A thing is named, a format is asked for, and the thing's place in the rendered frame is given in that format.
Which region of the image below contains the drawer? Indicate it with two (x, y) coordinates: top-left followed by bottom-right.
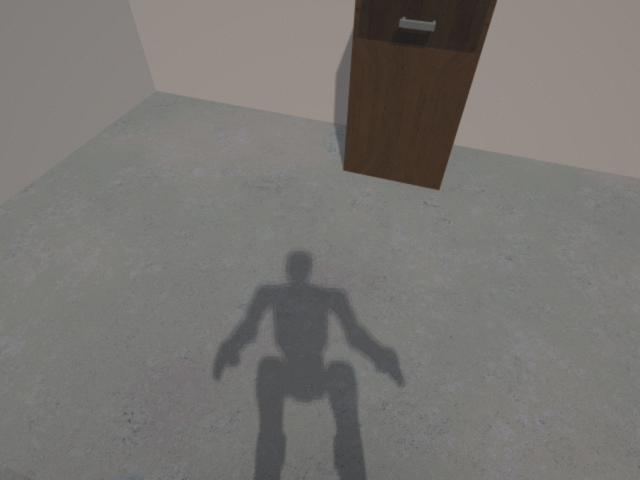
(359, 0), (489, 53)

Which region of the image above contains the cabinet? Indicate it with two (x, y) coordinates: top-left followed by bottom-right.
(343, 0), (497, 190)

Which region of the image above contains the handle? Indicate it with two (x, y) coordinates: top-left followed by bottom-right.
(399, 17), (436, 32)

